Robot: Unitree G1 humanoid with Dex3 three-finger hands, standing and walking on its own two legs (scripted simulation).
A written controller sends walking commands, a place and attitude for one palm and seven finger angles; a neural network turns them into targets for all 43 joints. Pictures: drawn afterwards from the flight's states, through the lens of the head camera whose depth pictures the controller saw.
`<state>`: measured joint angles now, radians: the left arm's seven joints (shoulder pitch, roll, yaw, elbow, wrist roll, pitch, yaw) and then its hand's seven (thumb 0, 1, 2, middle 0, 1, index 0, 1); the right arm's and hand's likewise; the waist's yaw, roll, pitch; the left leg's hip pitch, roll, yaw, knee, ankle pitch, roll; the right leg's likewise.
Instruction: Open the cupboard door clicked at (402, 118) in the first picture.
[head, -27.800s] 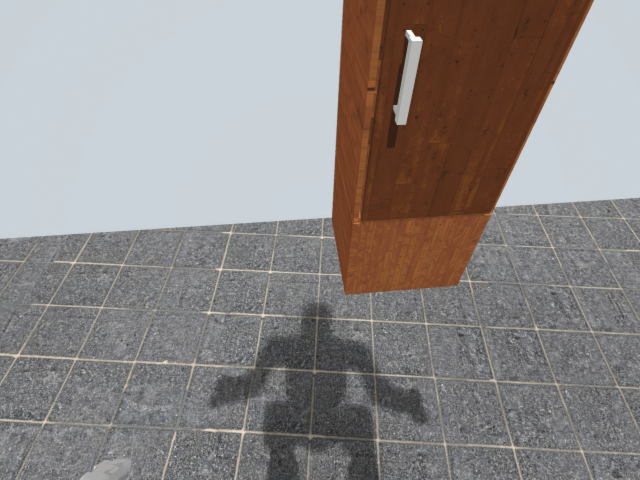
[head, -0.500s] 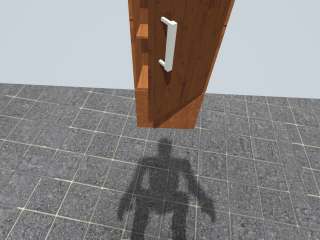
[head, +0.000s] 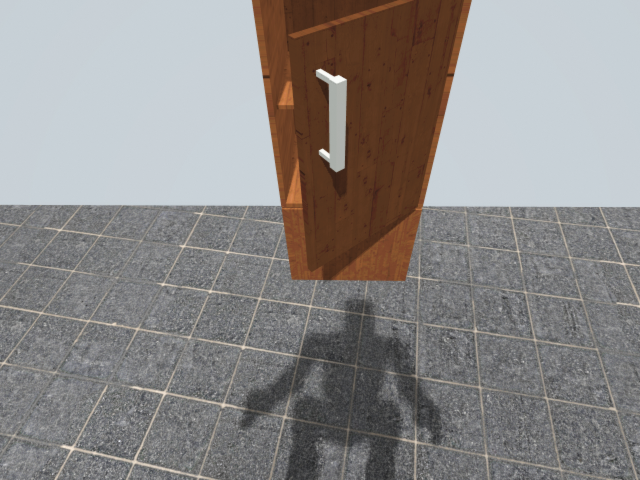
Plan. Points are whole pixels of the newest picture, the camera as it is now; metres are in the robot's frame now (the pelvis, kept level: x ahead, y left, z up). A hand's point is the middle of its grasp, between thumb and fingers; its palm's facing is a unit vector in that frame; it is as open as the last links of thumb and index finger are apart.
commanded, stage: let the arm hang, fingers relaxed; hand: left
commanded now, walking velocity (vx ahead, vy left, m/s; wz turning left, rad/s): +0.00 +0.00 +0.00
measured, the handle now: (330, 122) +0.67 +0.03 +0.09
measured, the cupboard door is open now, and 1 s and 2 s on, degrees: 39 39 39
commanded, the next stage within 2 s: look to check the result in 0.18 s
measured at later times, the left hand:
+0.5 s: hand out of the picture +0.09 +0.23 -0.16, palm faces -0.01 -0.95 -0.31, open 7.4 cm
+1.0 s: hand out of the picture +0.09 +0.23 -0.16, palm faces -0.02 -0.95 -0.30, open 7.4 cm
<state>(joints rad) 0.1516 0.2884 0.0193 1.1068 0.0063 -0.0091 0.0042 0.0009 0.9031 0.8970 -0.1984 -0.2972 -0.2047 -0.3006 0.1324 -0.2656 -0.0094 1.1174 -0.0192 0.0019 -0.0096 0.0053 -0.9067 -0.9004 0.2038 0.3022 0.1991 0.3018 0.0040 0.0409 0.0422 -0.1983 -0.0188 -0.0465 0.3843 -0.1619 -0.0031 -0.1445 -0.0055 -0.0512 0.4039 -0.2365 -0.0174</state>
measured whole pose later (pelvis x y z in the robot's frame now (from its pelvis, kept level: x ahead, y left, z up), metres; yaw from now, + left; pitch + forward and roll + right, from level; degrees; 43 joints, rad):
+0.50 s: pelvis +0.03 -0.01 +0.00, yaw +0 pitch -1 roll +0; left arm 0.13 0.29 0.02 1.12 0.00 -0.01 0.00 0.00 0.90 0.90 -0.20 -0.30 -0.21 -0.30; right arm 0.12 -0.31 -0.01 1.14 -0.02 0.00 -0.02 0.01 -0.91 -0.90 0.20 0.30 0.20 0.30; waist 0.00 0.01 0.06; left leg -0.14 -0.01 -0.04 0.33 -0.17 -0.01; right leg -0.08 0.01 -0.05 0.33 -0.23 -0.02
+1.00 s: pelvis +0.03 +0.00 +0.00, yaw -3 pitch -1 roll +0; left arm 0.16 0.28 0.03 1.11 0.01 0.01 0.01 0.00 0.90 0.90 -0.20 -0.30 -0.21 -0.30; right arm 0.11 -0.28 -0.02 1.11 -0.02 0.01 -0.03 0.01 -0.91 -0.90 0.20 0.30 0.20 0.30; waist 0.01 0.01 0.06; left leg -0.15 0.00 0.00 0.37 -0.20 -0.01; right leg -0.10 0.02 0.00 0.36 -0.24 -0.02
